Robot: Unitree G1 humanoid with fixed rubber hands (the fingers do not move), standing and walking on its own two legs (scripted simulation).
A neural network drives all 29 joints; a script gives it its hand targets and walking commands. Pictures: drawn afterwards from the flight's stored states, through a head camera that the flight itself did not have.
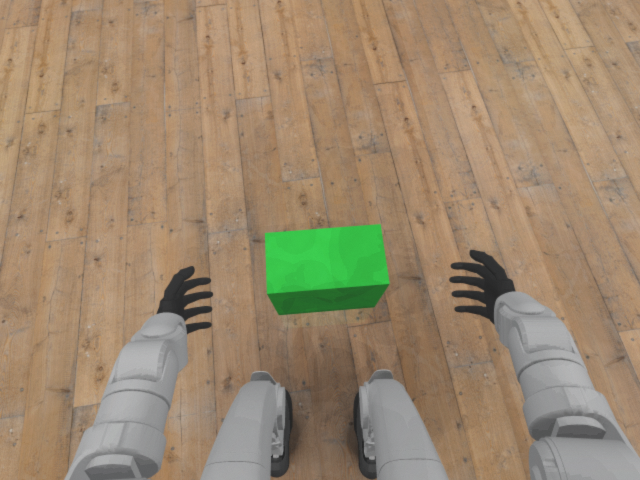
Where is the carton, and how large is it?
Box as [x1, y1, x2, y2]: [265, 224, 389, 314]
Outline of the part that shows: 380,224 265,233 267,294 278,314 374,306 389,283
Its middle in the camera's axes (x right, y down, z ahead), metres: +0.01 +0.09 +1.01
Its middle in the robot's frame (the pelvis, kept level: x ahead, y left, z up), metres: +0.50 -0.01 -0.55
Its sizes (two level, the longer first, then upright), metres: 0.276 0.147 0.266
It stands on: the floor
